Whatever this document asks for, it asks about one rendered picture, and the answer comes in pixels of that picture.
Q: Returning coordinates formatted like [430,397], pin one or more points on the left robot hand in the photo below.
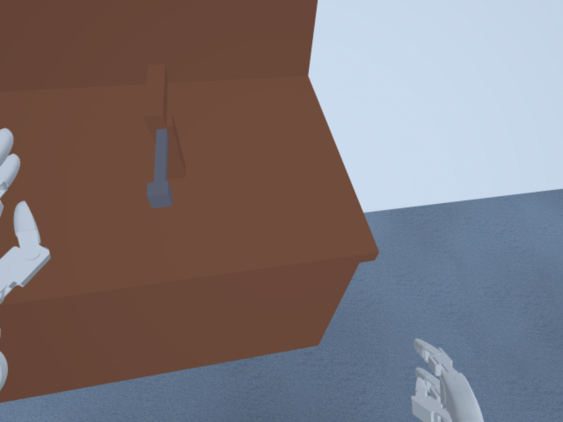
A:
[18,265]

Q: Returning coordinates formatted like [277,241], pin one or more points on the right robot hand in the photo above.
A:
[451,398]

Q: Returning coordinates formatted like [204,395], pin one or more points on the counter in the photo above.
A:
[265,231]

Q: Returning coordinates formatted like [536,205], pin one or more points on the tap lever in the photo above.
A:
[159,192]

